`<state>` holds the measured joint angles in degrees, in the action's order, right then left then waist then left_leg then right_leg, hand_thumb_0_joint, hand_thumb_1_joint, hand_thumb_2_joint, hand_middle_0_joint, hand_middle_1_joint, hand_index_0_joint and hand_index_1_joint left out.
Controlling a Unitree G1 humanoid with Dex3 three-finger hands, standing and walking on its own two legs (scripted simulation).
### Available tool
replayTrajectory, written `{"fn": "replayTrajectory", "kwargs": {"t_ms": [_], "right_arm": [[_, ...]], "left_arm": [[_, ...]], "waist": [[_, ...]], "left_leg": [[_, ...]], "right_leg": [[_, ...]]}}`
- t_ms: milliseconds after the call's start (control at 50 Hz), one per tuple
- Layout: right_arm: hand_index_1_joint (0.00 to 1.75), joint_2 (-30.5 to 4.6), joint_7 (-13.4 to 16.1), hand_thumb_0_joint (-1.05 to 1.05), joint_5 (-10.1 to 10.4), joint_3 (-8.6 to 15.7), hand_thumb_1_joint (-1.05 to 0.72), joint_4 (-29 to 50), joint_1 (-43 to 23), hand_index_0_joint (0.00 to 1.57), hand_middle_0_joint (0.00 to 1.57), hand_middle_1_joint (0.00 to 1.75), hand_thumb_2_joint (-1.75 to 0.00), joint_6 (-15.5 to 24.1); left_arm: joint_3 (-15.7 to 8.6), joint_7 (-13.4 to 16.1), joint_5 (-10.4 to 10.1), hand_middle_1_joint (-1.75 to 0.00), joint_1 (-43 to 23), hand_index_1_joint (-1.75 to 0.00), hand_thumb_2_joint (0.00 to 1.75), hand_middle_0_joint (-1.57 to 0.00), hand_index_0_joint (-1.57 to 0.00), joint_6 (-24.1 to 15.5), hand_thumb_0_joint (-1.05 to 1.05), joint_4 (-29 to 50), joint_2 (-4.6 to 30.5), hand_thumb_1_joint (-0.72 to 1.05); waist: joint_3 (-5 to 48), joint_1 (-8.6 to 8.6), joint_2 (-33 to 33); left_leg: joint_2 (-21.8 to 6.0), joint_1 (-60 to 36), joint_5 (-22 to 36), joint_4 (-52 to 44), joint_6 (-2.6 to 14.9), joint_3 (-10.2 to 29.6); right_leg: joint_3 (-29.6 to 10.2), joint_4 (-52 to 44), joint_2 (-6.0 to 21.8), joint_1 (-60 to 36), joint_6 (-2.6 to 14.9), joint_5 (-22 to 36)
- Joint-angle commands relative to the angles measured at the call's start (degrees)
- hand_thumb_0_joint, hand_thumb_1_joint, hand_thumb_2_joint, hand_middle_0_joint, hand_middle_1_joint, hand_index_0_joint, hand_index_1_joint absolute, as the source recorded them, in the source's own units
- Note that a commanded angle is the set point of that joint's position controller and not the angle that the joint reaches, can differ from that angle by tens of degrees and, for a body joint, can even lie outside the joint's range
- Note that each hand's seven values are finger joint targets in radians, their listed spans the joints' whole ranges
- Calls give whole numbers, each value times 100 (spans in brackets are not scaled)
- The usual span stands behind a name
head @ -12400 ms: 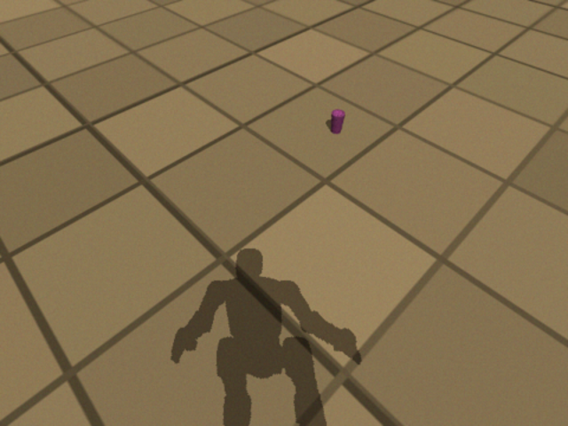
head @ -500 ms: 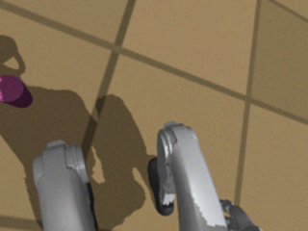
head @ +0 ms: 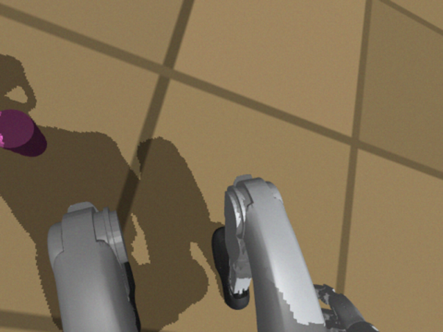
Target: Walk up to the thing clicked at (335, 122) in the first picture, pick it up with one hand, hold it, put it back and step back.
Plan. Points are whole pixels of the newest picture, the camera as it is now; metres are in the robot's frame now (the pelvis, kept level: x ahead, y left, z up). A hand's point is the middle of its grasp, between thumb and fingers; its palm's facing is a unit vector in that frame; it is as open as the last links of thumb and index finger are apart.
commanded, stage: rise first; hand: left
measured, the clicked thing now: (22, 137) +0.47 +0.32 -0.28
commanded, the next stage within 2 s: none
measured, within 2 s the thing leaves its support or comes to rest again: neither
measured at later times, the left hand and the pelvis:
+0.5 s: hand out of the picture +0.45 +0.38 -0.14, palm faces -0.43 -0.09 -0.90, open 14.2 cm; pelvis +0.00 +0.00 +0.00, yaw +0 degrees
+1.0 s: hand out of the picture +0.45 +0.38 -0.14, palm faces -0.45 -0.09 -0.89, open 14.1 cm; pelvis +0.00 +0.00 +0.00, yaw +0 degrees
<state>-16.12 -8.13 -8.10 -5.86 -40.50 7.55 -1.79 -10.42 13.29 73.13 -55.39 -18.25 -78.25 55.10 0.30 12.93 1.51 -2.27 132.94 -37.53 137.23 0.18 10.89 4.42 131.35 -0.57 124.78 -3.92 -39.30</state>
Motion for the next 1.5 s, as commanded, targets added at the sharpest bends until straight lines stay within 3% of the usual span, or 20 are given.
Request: {"fn": "replayTrajectory", "kwargs": {"t_ms": [0,40,100,160,200,240,300,380,440,480,520,580,660,740,900,1120,1220,1280,1360,1480], "right_arm": [[30,-1496,79,0,-20,476,-91,58,1187,20,20,30,-91,9],[30,-1487,76,0,-8,472,-91,59,1197,20,20,30,-91,15],[30,-1532,94,0,18,493,-91,79,1131,20,20,30,-90,-1],[30,-1472,91,0,9,458,-91,71,1170,20,20,30,-90,2],[30,-1508,104,0,20,451,-91,70,1160,20,20,30,-90,10],[30,-1519,102,0,12,442,-91,85,1143,20,20,30,-90,6],[30,-1489,81,0,-1,415,-91,81,1167,20,20,30,-90,21],[30,-1505,84,0,0,413,-91,88,1145,20,20,30,-90,30],[30,-1504,73,0,2,441,-91,104,1179,20,20,30,-90,47],[30,-1522,88,0,19,470,-91,82,1166,20,20,30,-90,37],[30,-1494,84,0,3,446,-91,92,1159,20,20,30,-90,50],[30,-1498,89,0,8,424,-91,79,1171,20,20,30,-90,72],[30,-1525,82,0,20,441,-91,99,1163,20,20,30,-90,91],[30,-1507,66,0,23,435,-91,110,1214,20,20,30,-90,84],[30,-1490,53,0,35,435,-91,119,1199,20,20,30,-90,66],[30,-1508,52,0,11,414,-91,115,1209,20,20,30,-90,78],[30,-1507,55,0,9,425,-91,128,1194,20,20,30,-90,78],[30,-1497,51,0,10,422,-91,132,1182,20,20,30,-90,77],[30,-1497,56,0,41,425,-91,134,1183,20,20,30,-90,62],[30,-1513,63,0,42,435,-91,145,1154,20,20,30,-90,74]], "left_arm": [[-206,214,-90,-100,-1676,-102,104,-9,-7,22,0,1014,1762,-60],[-108,182,-160,-99,-1729,-102,104,-9,-7,32,0,1050,1605,-59],[-192,171,-135,-99,-1781,-101,103,-9,-7,44,0,1100,1810,-59],[13,150,-125,-100,-1669,-102,103,-9,-7,36,0,840,1480,-59],[-199,173,-126,-99,-1642,-102,104,-10,-7,12,0,938,1773,-59],[-202,180,-94,-99,-1737,-101,103,-10,-8,-4,0,1100,1808,-58],[-74,202,-87,-100,-1643,-102,103,-9,-7,6,0,824,1585,-58],[-224,266,-72,-98,-1745,-100,101,-11,-9,-11,0,933,1821,-56],[-89,250,-45,-98,-1718,-100,103,-11,-8,51,0,932,1641,-58],[-198,262,-76,-98,-1814,-100,102,-10,-8,56,0,1106,1750,-57],[-39,252,-59,-99,-1828,-101,102,-10,-8,68,0,959,1594,-58],[-46,227,-73,-98,-1833,-100,101,-11,-9,67,0,798,1639,-56],[-101,199,-90,-97,-1902,-99,101,-12,-10,72,0,1066,1720,-55],[-71,174,-111,-98,-1769,-100,100,-11,-10,91,0,961,1613,-56],[-187,121,-165,-95,-1698,-97,99,-13,-11,76,0,1156,1750,-55],[-75,187,-96,-98,-1741,-99,100,-11,-9,0,0,883,1629,-56],[-210,205,-94,-95,-1755,-97,99,-14,-11,55,0,1081,1849,-54],[-145,176,-123,-96,-1722,-98,99,-13,-11,73,0,978,1714,-54],[-188,123,-118,-96,-1602,-98,99,-13,-11,101,0,953,1786,-54],[-122,87,-198,-96,-1704,-97,99,-12,-11,44,0,1051,1707,-54]], "waist": [[3953,-19,-2129],[3731,41,-2156],[3846,-49,-2415],[3554,123,-2012],[3681,-23,-2094],[3933,-46,-2236],[3710,78,-2102],[3777,-13,-2201],[3801,29,-2322],[3957,-3,-2313],[3726,106,-2208],[3585,134,-2045],[3899,15,-2341],[3815,96,-2245],[3856,-37,-2151],[3758,112,-2165],[3924,-20,-2215],[3811,68,-2179],[3813,-28,-2190],[3737,53,-2122]], "left_leg": [[45,-3512,973,-1453,98,-588],[53,-3384,818,-1520,95,-585],[35,-3539,704,-1625,59,-520],[68,-3204,595,-1522,104,-565],[72,-3346,723,-1547,96,-553],[61,-3539,885,-1526,88,-543],[67,-3406,884,-1487,102,-551],[86,-3334,774,-1512,88,-596],[62,-3542,777,-1559,78,-555],[75,-3534,776,-1571,83,-552],[76,-3329,572,-1573,96,-580],[89,-3160,519,-1537,106,-567],[74,-3531,695,-1609,71,-525],[73,-3499,846,-1563,87,-523],[84,-3393,777,-1573,101,-588],[77,-3462,887,-1529,87,-537],[71,-3505,853,-1518,93,-589],[84,-3343,784,-1514,101,-593],[87,-3407,819,-1582,90,-559],[79,-3374,804,-1528,97,-547]], "right_leg": [[547,-1261,-221,-1410,535,1235],[541,-1282,-196,-1363,529,1135],[566,-1202,-187,-1194,553,1020],[557,-1312,-204,-1245,536,987],[554,-1254,-183,-1286,531,1049],[557,-1219,-194,-1301,539,1163],[573,-1228,-205,-1262,532,1177],[550,-1235,-197,-1315,544,1082],[569,-1240,-202,-1211,546,1089],[567,-1212,-185,-1239,532,1096],[566,-1296,-196,-1199,537,966],[557,-1283,-197,-1182,543,920],[571,-1193,-177,-1184,549,1037],[580,-1210,-174,-1241,527,1165],[540,-1292,-198,-1378,548,1088],[591,-1222,-197,-1249,539,1176],[557,-1276,-200,-1363,545,1128],[569,-1267,-205,-1352,533,1107],[568,-1226,-206,-1318,555,1097],[570,-1248,-197,-1274,538,1103]]}}
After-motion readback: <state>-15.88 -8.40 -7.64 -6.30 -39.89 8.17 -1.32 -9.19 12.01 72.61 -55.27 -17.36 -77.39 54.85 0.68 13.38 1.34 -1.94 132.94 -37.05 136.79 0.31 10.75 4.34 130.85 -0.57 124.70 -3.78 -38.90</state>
